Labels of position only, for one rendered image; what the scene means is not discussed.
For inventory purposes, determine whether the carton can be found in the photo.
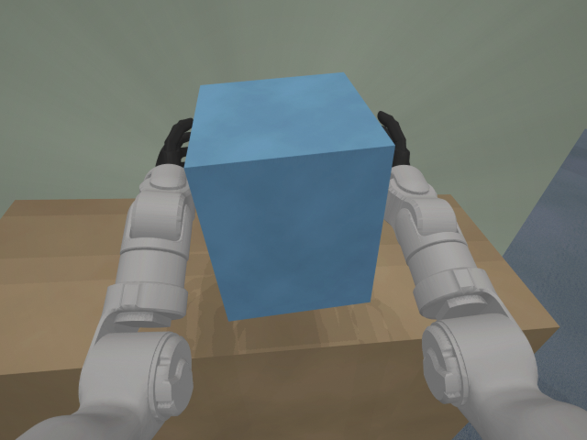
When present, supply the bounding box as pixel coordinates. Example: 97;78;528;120
184;72;395;322

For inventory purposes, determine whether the robot right forearm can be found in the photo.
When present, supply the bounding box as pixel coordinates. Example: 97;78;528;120
383;165;538;380

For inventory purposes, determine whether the robot left forearm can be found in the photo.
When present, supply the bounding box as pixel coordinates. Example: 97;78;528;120
79;164;195;402

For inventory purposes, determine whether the robot right hand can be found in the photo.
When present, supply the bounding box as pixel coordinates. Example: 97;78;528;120
377;111;410;167

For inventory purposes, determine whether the right robot upper arm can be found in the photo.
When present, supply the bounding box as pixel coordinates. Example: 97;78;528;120
422;313;587;440

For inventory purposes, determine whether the left robot upper arm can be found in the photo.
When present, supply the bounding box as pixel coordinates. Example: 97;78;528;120
16;332;194;440

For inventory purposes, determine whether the robot left hand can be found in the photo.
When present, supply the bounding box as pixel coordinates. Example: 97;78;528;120
155;118;194;168

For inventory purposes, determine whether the pedestal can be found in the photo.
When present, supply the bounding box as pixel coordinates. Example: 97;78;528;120
0;194;560;440

